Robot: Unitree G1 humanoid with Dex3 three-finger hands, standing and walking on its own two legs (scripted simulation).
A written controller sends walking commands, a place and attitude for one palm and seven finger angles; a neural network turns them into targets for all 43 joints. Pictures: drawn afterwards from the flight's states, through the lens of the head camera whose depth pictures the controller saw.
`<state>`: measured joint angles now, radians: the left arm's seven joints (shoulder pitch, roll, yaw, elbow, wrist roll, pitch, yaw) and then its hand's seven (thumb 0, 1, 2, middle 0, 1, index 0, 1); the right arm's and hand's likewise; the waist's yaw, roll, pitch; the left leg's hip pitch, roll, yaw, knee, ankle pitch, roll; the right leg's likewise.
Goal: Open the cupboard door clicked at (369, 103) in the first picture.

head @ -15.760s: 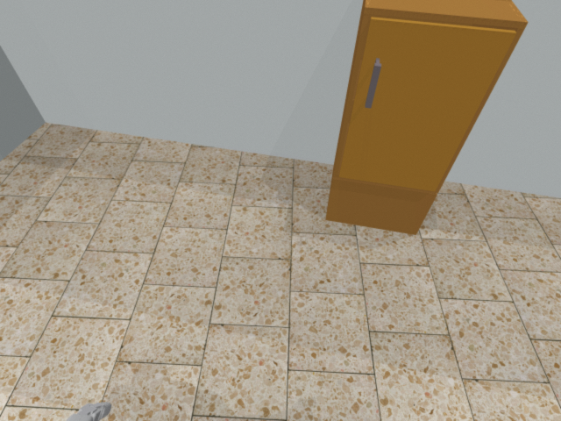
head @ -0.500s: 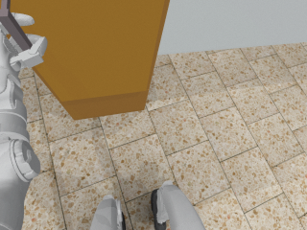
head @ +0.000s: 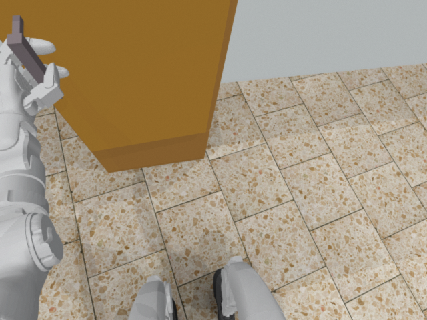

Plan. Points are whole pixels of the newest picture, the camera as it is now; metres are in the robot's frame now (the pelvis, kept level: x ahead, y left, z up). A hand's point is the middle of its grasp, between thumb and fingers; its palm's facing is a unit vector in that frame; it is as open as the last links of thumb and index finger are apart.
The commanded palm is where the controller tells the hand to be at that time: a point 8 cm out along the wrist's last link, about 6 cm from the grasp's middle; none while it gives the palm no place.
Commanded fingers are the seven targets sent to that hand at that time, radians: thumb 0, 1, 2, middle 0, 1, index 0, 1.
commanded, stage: pull the door open along its arc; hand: left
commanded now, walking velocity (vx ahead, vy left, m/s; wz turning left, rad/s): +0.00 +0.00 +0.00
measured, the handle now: (38, 61) +0.56 +0.25 +0.05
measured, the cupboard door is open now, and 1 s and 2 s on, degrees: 2 48 48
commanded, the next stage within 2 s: open thumb and fingers to let go in 0.78 s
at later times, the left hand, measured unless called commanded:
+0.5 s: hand (102, 149) +0.40 +0.14 +0.05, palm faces +0.51 -0.86 +0.03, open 5.7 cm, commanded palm +0.33 +0.16 +0.04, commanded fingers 0.00 0.90 0.90 -0.40 -1.35 -0.40 -1.35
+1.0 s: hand (165, 192) +0.32 +0.05 +0.05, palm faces +0.47 -0.88 -0.04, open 5.9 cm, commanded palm +0.27 +0.10 +0.04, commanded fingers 0.00 0.41 0.69 -0.37 -1.30 -0.37 -1.30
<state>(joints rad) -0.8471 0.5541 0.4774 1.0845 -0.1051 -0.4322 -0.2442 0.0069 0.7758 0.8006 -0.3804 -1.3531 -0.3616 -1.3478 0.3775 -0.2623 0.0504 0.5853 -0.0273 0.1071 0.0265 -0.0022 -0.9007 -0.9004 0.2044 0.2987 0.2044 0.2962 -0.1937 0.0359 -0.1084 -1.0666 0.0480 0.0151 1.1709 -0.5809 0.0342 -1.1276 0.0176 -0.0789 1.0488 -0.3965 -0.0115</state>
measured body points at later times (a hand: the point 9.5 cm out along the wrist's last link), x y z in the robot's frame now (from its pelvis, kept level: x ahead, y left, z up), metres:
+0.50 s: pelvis +0.01 +0.00 +0.02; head +0.12 +0.00 +0.45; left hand +0.36 +0.19 +0.05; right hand +0.15 -0.23 -0.11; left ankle -0.03 +0.09 -0.65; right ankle +0.04 -0.12 -0.65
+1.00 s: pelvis +0.00 -0.04 +0.02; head +0.07 -0.05 +0.46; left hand +0.29 +0.10 +0.05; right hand +0.20 -0.24 -0.10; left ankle -0.03 +0.09 -0.65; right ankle +0.04 -0.12 -0.65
